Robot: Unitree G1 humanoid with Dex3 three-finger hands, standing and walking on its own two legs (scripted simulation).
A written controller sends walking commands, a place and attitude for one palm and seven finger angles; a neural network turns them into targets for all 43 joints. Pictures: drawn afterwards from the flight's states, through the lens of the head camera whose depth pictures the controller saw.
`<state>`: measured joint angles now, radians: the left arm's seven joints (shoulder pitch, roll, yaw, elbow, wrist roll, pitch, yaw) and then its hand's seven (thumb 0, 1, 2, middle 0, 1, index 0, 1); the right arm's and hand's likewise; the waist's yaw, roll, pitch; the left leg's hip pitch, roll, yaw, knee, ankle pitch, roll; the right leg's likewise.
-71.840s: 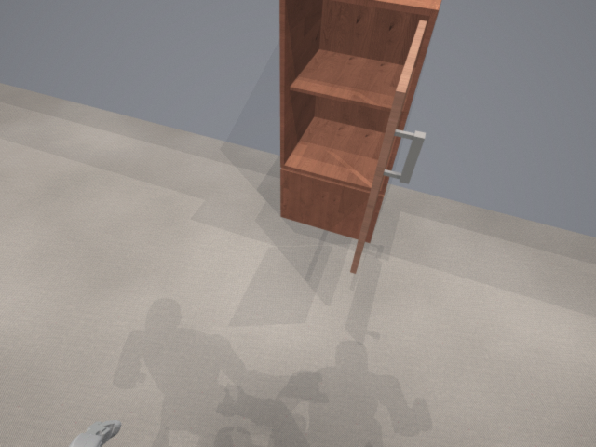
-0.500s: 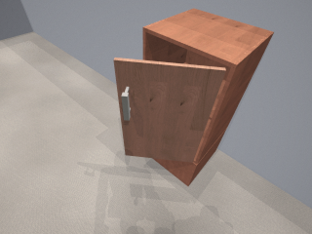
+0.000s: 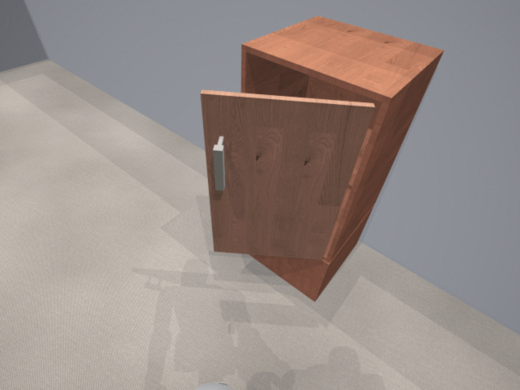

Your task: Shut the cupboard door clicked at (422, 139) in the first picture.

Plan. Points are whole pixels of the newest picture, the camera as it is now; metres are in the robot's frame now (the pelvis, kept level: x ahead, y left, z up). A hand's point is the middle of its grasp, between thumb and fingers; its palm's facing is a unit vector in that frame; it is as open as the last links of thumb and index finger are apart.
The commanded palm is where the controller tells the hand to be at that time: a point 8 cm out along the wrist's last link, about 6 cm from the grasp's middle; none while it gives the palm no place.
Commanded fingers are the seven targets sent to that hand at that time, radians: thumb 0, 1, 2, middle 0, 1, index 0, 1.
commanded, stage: shuffle to correct the standing spot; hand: left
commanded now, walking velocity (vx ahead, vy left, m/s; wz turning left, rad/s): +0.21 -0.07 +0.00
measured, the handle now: (220, 163) +0.63 +0.12 -0.02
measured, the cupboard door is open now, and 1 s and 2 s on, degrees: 36 36 36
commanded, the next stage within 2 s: come to a stop and stand still in 1.10 s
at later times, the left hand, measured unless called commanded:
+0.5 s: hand out of the picture +0.12 +0.22 -0.16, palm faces -0.03 -0.98 -0.19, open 7.3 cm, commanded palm none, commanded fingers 0.00 0.90 0.90 -0.20 -0.30 -0.20 -0.30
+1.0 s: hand out of the picture +0.16 +0.16 -0.19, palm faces +0.02 -1.00 -0.08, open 7.3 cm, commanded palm none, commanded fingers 0.00 0.90 0.90 -0.20 -0.30 -0.20 -0.30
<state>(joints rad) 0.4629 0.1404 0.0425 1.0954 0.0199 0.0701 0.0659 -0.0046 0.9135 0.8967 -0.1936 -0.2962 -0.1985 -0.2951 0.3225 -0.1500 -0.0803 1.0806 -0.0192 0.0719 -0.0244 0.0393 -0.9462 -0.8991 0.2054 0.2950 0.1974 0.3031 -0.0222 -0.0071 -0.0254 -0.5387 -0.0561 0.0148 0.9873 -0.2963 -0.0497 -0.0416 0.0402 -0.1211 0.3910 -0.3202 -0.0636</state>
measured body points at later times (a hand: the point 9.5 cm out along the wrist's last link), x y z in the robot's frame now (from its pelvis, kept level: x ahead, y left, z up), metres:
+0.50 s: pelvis +0.04 +0.03 +0.01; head +0.06 +0.03 +0.46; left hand +0.12 +0.27 -0.15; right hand -0.04 -0.15 -0.15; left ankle +0.00 +0.15 -0.74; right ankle +0.11 -0.11 -0.71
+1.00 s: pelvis +0.16 +0.00 +0.00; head +0.18 +0.05 +0.45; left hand +0.16 +0.22 -0.18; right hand +0.20 -0.23 -0.13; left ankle +0.17 +0.08 -0.74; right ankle +0.13 -0.13 -0.67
